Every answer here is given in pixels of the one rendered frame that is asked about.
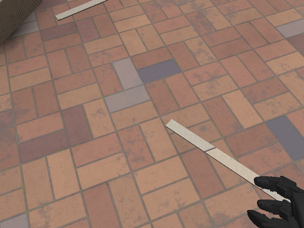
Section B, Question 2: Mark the robot right hand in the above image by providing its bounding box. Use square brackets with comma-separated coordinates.
[247, 176, 304, 228]

